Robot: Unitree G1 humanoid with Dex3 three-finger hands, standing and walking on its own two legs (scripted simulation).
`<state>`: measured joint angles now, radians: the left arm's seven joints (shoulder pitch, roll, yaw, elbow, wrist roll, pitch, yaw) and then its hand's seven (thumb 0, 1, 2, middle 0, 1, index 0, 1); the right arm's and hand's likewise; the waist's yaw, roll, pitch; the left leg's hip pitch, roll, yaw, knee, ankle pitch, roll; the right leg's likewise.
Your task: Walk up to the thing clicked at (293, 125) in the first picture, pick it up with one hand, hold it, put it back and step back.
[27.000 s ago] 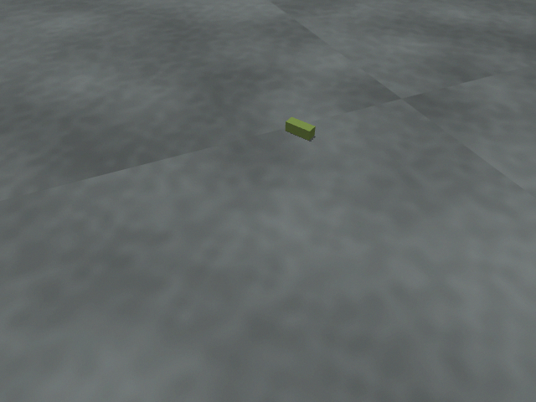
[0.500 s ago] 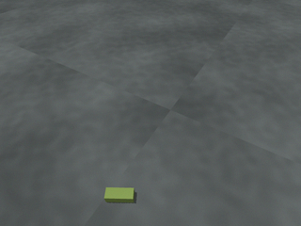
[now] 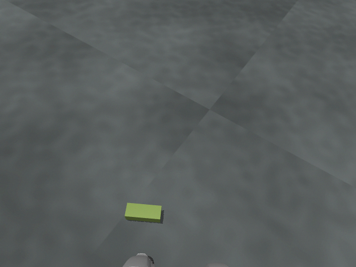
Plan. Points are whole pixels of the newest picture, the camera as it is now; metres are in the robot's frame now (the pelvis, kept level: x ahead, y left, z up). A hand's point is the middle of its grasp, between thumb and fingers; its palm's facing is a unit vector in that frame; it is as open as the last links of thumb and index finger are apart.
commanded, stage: walk up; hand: left
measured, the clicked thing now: (143, 212) +0.42 +0.16 -0.73
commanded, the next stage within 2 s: none
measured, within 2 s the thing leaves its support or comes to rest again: neither
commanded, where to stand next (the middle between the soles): +0.02 -0.05 m, yaw -4 degrees
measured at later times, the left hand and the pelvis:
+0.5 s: hand out of the picture -0.01 +0.20 -0.14, palm faces -0.12 -0.90 -0.42, open 7.4 cm; pelvis -0.09 -0.07 -0.02, yaw -7 degrees
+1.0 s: hand out of the picture -0.01 +0.26 -0.16, palm faces -0.02 -0.92 -0.38, open 7.4 cm; pelvis -0.06 -0.02 -0.01, yaw -2 degrees
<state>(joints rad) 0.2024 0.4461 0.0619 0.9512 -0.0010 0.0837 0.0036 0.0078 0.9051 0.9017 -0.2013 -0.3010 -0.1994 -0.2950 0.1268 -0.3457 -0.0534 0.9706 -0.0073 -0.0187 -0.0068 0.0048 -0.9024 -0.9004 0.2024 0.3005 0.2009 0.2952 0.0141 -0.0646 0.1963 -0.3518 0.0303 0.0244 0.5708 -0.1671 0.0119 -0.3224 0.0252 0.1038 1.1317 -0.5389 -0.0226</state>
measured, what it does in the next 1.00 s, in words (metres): steps on the spot: right foot, then left foot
